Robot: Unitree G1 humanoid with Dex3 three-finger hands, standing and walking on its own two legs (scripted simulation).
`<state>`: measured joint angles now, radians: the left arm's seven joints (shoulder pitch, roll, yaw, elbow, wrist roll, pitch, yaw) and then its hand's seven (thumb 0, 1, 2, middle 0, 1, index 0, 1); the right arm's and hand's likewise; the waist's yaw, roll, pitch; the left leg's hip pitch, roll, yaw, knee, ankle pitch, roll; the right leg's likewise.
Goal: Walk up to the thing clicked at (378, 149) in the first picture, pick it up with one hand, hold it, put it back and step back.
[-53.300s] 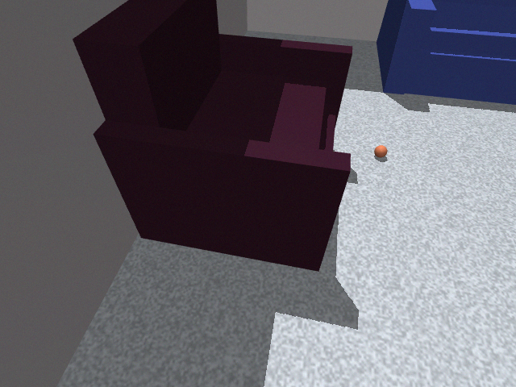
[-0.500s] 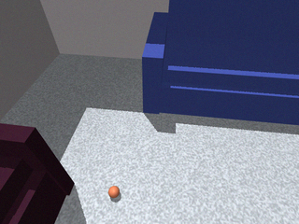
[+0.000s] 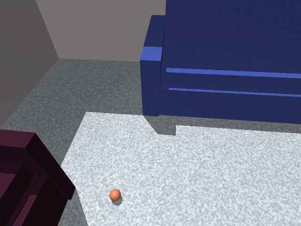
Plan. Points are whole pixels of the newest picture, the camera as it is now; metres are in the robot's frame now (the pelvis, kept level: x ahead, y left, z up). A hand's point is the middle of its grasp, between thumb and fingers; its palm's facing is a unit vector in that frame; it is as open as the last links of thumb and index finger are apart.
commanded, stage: stand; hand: left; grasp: from above
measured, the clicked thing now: (115, 195) +0.50 +0.24 -0.74
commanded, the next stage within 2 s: step back in 1.52 s
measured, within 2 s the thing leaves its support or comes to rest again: neither
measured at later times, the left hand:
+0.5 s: hand out of the picture +0.08 +0.23 -0.16, palm faces -0.01 -0.95 -0.31, open 7.4 cm
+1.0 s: hand out of the picture +0.09 +0.24 -0.16, palm faces -0.01 -0.94 -0.33, open 7.4 cm
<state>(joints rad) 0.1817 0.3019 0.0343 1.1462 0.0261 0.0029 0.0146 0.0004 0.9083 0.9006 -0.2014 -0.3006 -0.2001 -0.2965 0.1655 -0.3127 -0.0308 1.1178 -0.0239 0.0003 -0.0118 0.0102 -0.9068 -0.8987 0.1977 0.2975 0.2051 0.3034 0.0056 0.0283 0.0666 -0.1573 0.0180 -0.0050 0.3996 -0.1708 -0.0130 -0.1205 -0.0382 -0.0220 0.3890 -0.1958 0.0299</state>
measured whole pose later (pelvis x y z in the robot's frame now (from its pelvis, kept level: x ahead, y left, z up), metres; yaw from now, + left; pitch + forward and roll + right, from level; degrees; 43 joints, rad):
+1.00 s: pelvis +0.02 +0.00 +0.00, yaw -1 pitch -3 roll +0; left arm 0.12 0.31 0.03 1.15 0.01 0.00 0.00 0.00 0.91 0.90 -0.20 -0.30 -0.20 -0.30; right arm 0.12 -0.32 -0.02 1.14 -0.02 -0.01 -0.01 0.01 -0.91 -0.90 0.20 0.30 0.21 0.30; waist 0.00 0.01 0.07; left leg -0.12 0.03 0.02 0.35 -0.18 -0.02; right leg -0.09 -0.03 0.00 0.34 -0.20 0.03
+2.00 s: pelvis -0.06 -0.03 -0.02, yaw -2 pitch -2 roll +1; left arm 0.14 0.35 0.05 0.92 0.03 0.03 0.00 0.00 0.91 0.90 -0.20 -0.30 -0.20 -0.30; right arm 0.06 -0.42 -0.06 0.92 0.02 0.06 -0.01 0.01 -0.91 -0.90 0.20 0.30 0.20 0.30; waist 0.01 0.05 0.19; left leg -0.51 -0.13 -0.16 1.21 -0.48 0.00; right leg -0.36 0.01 0.01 0.66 -0.27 -0.03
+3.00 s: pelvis -0.33 +0.01 -0.03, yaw -1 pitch -2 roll +1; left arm 0.12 0.37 0.06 0.75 0.03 0.04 0.01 0.00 0.90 0.90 -0.20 -0.30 -0.20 -0.30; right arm 0.20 -0.41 -0.05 0.89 -0.01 0.05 -0.02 0.01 -0.91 -0.90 0.20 0.30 0.21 0.30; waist -0.01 0.01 0.18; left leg -0.25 -0.03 -0.05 0.69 -0.41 -0.01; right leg -0.40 -0.03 0.00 0.68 -0.25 0.00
